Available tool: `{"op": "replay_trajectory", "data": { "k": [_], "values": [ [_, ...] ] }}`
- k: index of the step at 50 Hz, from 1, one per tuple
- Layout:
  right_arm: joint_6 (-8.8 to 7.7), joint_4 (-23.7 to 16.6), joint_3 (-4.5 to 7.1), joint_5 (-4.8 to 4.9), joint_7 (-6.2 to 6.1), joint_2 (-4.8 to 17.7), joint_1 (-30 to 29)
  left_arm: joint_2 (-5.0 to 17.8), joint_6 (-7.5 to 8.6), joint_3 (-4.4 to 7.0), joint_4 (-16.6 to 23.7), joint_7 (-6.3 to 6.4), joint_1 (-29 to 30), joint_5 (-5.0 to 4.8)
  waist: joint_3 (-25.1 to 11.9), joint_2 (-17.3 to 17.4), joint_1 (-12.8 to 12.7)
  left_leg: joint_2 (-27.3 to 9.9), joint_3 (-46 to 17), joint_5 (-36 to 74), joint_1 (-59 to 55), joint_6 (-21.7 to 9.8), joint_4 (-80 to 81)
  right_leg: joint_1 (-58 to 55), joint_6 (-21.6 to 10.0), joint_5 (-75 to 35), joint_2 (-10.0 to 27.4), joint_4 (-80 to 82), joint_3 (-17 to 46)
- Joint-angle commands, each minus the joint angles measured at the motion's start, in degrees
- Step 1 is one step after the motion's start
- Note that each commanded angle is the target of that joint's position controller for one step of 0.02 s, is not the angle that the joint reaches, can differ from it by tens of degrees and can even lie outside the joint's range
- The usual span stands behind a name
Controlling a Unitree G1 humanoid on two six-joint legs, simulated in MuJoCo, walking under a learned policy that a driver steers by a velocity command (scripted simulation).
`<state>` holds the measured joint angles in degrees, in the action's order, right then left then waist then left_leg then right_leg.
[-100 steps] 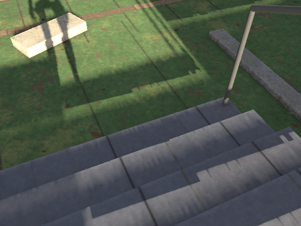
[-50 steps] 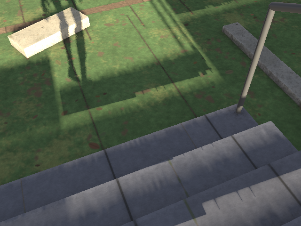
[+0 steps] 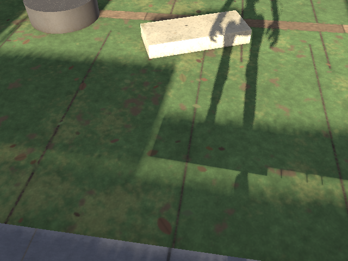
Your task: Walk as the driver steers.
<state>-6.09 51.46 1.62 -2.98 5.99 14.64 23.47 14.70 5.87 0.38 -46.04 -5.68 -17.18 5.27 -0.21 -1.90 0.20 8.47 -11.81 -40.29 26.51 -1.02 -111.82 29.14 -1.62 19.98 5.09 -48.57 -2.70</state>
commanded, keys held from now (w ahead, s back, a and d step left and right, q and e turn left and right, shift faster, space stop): w+q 0.40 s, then w+e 0.60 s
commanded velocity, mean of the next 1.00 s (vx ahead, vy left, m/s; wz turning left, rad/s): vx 0.50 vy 0.00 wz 0.14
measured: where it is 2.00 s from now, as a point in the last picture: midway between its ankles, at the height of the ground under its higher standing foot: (172, 174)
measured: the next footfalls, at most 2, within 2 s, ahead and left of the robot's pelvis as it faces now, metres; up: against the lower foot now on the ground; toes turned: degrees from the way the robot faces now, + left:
left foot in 0.42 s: +0.25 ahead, +0.17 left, +0.00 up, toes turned +19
right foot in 0.80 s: +0.54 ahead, +0.01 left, -0.14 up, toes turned +7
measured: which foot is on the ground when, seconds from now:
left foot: up 0.00-0.40, down 0.42-0.82, up 0.84-1.00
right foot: down 0.00-0.42, up 0.44-0.78, down 0.80-1.00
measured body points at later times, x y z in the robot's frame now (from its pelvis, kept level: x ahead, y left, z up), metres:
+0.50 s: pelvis +0.23 +0.05 -0.01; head +0.23 +0.05 +0.44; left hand +0.15 +0.29 -0.15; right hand +0.43 -0.16 -0.11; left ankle +0.21 +0.15 -0.70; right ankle +0.12 -0.12 -0.63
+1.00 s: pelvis +0.52 +0.08 -0.14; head +0.52 +0.09 +0.31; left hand +0.46 +0.32 -0.29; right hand +0.65 -0.14 -0.26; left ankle +0.58 +0.26 -0.76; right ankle +0.50 +0.01 -0.84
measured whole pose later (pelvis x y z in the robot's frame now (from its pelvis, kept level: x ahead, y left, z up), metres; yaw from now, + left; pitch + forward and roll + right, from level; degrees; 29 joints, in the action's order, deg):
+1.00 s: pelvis +0.52 +0.08 -0.14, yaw +5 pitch +0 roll -3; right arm -4.9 48.3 -1.9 -5.5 1.9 13.7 13.6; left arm 12.4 6.7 0.3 -57.3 -3.8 -24.9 4.1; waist -0.1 2.5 -2.6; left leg -7.3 -6.3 -11.5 44.1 1.5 -73.5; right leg 16.4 -7.9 24.1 -8.9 -40.0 -2.2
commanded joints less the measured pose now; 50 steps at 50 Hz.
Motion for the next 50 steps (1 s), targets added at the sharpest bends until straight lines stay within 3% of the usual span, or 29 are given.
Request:
{"op": "replay_trajectory", "data": {
  "k": [1, 2, 4, 7, 10, 16, 19, 21, 22, 23, 24, 25, 27, 28, 29, 30, 32, 34, 37, 39, 40, 41, 42, 43, 44, 45, 47, 48, 50],
  "values": [
    [0.28, -6.4, -0.53, -0.11, -2.65, 2.5, -0.4, 8.1, -0.86, 0.80, -3.2, -1.27, -14.2, -1.05, -0.4, -2.0, -2.5, -9.4, 4.8, 20.3, 44.7, -1.5, -14.4, -22.2, -18.7, -7.0, 24.2, 22.7, 38.1],
    [1.20, -7.1, -2.86, -0.57, -3.19, -2.3, -0.1, 0.8, -0.10, -1.44, -2.7, -0.18, -7.2, 0.03, 3.5, 1.8, 2.9, -14.8, 0.7, 29.4, 34.6, -3.6, -1.2, -7.2, -15.3, -4.8, 21.6, 26.3, 30.5],
    [2.77, -7.5, -3.76, -2.58, -1.74, -3.2, -1.9, -6.2, 2.26, -3.43, -2.7, 3.77, 1.5, 0.14, 8.4, 0.2, 5.9, -19.6, 2.2, 37.0, 26.6, -4.7, 21.7, 5.5, -12.8, -3.7, 16.7, 32.9, 21.0],
    [2.05, -8.6, -1.55, -1.05, 0.34, 4.0, -11.4, -0.4, 5.68, -3.04, -8.5, 6.98, -8.3, 0.98, 5.0, -5.1, -1.9, -17.3, 8.0, 44.2, 19.5, -2.6, 42.1, 2.2, -11.7, 2.6, 11.8, 32.4, 7.1],
    [1.15, -9.2, -1.81, -1.19, 0.58, 2.0, -12.7, 4.5, 4.27, -1.90, -12.1, 6.10, -13.4, 2.13, 3.6, -1.1, -1.3, -16.7, 4.2, 46.5, 24.6, -3.5, 43.8, -13.2, -13.0, -18.9, 17.1, 27.6, 6.8],
    [1.75, -10.4, -1.51, -2.23, 0.73, 1.2, -17.1, 1.5, 3.23, -1.84, -13.4, 7.21, -16.5, 1.22, 3.9, -2.0, -4.3, -15.5, 11.8, 39.1, 22.9, -3.6, 46.0, -23.4, -10.0, -23.9, 14.3, 22.1, -4.2],
    [1.65, -12.2, -0.21, -1.92, 0.12, 2.8, -17.4, 8.2, 3.15, 0.63, -11.2, 6.87, -9.9, 0.54, 3.4, -4.3, -1.2, -9.8, 19.2, 27.5, 2.3, -3.3, 52.2, -16.2, -7.7, -37.9, 13.2, 19.9, -9.8],
    [-0.09, -7.3, 3.12, -0.61, -1.63, 7.8, -3.5, 15.1, 2.73, 3.58, -9.8, 4.27, -4.4, 0.62, 0.9, -1.9, 6.1, -2.3, 24.2, 29.9, -19.0, -3.5, 64.3, -11.4, -6.4, -46.1, 10.2, 2.7, -13.5],
    [-1.34, -3.3, 5.47, -1.07, -3.49, 12.4, 6.2, 13.2, 2.41, 4.17, -9.2, 2.38, -5.7, 1.43, -3.7, 4.7, 9.0, -2.5, 21.0, 42.8, -38.9, -8.6, 67.3, 2.6, -3.7, -36.3, 6.0, -15.5, -13.5],
    [-1.36, 1.6, 4.69, -2.30, -5.42, 13.0, 18.3, 3.1, 2.00, 1.95, -6.1, 0.12, -6.1, 2.45, -16.1, 16.2, 10.6, -17.7, -3.6, 46.5, -57.9, -21.6, 75.8, 17.7, 0.0, 17.4, -3.1, -34.7, -8.4],
    [-2.32, 3.2, 3.56, -2.41, -5.29, 9.6, 26.4, 1.2, 2.17, 1.12, 1.6, -1.35, 8.0, -2.36, -9.6, 9.2, 16.1, -24.3, -17.1, 44.3, -56.2, -22.8, 84.1, 31.3, -2.7, 20.4, -6.5, -38.1, 2.8],
    [-3.46, 3.9, 2.63, -1.40, -4.37, 6.7, 20.7, -0.1, 2.20, 1.44, 5.9, -0.56, 17.1, -3.82, 3.4, 6.9, 14.2, -28.3, -23.4, 28.7, -40.6, -20.2, 87.1, 38.1, -4.4, 14.9, -4.1, -31.3, 7.9],
    [-2.79, 2.3, -0.46, 0.50, -2.82, -0.6, 4.9, 1.8, 0.61, 2.39, 2.3, 2.34, 9.2, -0.89, 4.1, 3.0, 2.8, -27.1, -12.4, 25.1, -18.2, -17.9, 79.4, 26.6, -4.9, 5.2, 1.5, -27.7, 8.8],
    [0.41, -0.1, 3.23, 3.27, -4.95, 8.4, -0.8, 2.8, -2.82, 3.26, -2.5, 4.00, -1.8, -5.15, 6.5, 6.4, -1.8, -27.4, -10.1, 36.0, -9.1, -13.9, 83.3, 15.9, -2.8, 0.1, 0.0, -20.5, 9.4],
    [0.71, -1.9, 2.13, 2.71, -5.45, 5.6, -7.2, 3.7, -4.49, 3.81, -1.8, 4.57, 0.2, -5.54, 8.5, 2.7, -3.8, -23.7, -3.0, 27.8, 2.5, -10.4, 83.1, 8.5, -2.0, -11.9, -0.6, -10.9, 10.6],
    [-1.73, -4.4, -3.44, -2.04, -5.37, -7.0, -10.4, -3.4, -2.06, 0.18, -2.6, 2.90, 0.3, 4.17, 2.8, 0.8, -3.0, -18.0, 6.7, 18.8, 10.5, -9.3, 79.2, 0.5, -3.9, -36.5, 1.8, -5.7, 8.2],
    [-2.80, -4.8, -2.86, -4.87, -5.84, -2.3, -10.5, -2.9, -0.77, 0.86, -3.5, 2.18, -3.3, 1.95, 1.4, 4.0, -4.1, -14.3, 15.9, 8.1, 23.4, -7.2, 76.6, -18.0, -2.0, -49.3, -2.5, -1.0, 1.8],
    [-2.67, -1.5, -2.89, -3.43, -5.23, 1.8, -2.7, 3.3, 0.04, 2.40, 0.3, 1.68, 6.4, -0.06, 5.7, 3.1, -1.3, -16.6, 14.1, 4.0, 20.3, -6.5, 74.5, -18.0, 0.4, -42.1, -3.0, 2.2, -0.2],
    [-1.04, 3.5, -2.50, -0.96, -4.71, 5.7, 7.7, 3.6, -0.72, 1.28, 3.4, 2.48, 16.2, 0.90, 11.4, 2.9, 4.1, -24.8, 3.9, 6.8, -2.6, -7.4, 70.4, -3.9, -1.1, -30.5, 0.3, 17.9, 3.3],
    [-0.04, 3.4, -2.08, -2.39, -3.48, 8.0, 5.3, 4.9, -0.29, 2.29, 0.1, 3.32, 4.3, 0.88, 7.7, 1.7, -1.3, -21.8, 8.2, 18.0, -1.7, -5.6, 58.2, -20.7, -2.5, -33.7, -3.4, 19.0, -2.6],
    [0.63, 2.1, -1.14, -3.07, -2.15, 10.8, 1.3, 9.2, 0.38, 4.31, -4.3, 3.65, -8.3, -0.09, 4.5, -2.4, -7.5, -17.1, 14.4, 27.8, -0.1, -3.6, 45.0, -33.9, -2.9, -35.3, -7.7, 22.3, -8.3],
    [0.73, 4.2, -1.42, -3.74, -0.60, 6.6, 6.6, 12.5, -0.04, 5.97, -8.8, 3.71, -22.5, 0.54, -2.9, -10.9, -10.6, -11.9, 17.6, 18.7, 11.8, 1.0, 18.8, -54.0, -11.6, -47.2, -3.3, 16.7, -0.3],
    [0.87, 3.3, -4.02, -2.83, 1.52, -2.8, 13.4, 16.8, -0.65, 6.71, -9.1, 3.42, -25.5, -0.25, -18.7, -10.9, -7.1, -7.4, 12.6, -3.5, 22.6, 3.2, 0.0, -70.1, -24.3, -64.8, 8.3, 7.9, 21.0],
    [-0.11, -2.5, -3.04, -0.91, 1.42, 2.0, -0.7, 15.0, -0.27, 6.81, -10.1, 3.16, -28.4, 0.85, -10.3, -2.6, -13.4, -7.0, 8.8, -3.0, 37.1, 4.0, -2.4, -68.4, -23.7, -61.1, 10.0, 12.4, 27.5],
    [-1.63, -9.7, -2.23, 0.91, 0.01, 4.9, -9.5, 15.4, 0.97, 6.74, -8.2, 2.45, -21.2, -1.00, -3.1, -3.6, -12.5, -8.8, 5.6, 1.5, 53.0, 4.7, 0.2, -62.5, -25.1, -28.2, 15.1, 17.6, 38.5],
    [-2.20, -9.7, -1.60, 0.67, -2.04, 6.2, -11.4, 9.0, 1.65, 4.26, -7.6, 2.26, -13.9, -0.52, 2.4, 5.1, -8.8, -13.3, 0.5, 13.8, 52.1, 3.3, 8.3, -47.7, -21.8, -12.1, 16.4, 20.4, 41.4],
    [-0.84, -5.5, -2.34, -2.45, -4.47, 5.0, -6.2, -0.8, 2.80, -0.44, -3.7, 1.30, 3.5, 0.60, 9.2, 6.7, 1.8, -19.8, -1.3, 32.8, 29.8, 1.3, 35.5, -8.8, -22.2, -11.2, 12.4, 29.0, 32.7],
    [0.59, -4.9, -3.23, -3.46, -5.03, 1.3, -6.0, 0.3, 3.07, -0.48, -3.1, 1.31, 5.7, -1.23, 7.3, 2.0, 2.2, -19.6, 1.5, 34.3, 20.5, 1.8, 42.7, 0.7, -23.9, -4.7, 8.7, 30.4, 29.3],
    [2.03, -7.0, -4.56, -2.77, -4.77, -1.0, -8.9, 3.0, 2.97, -0.24, -4.4, 2.13, 3.0, -2.42, 1.8, 3.7, 2.0, -17.8, 7.6, 36.7, 8.8, 3.2, 49.1, 7.4, -20.1, -6.6, 2.2, 26.4, 23.1]
  ]
}}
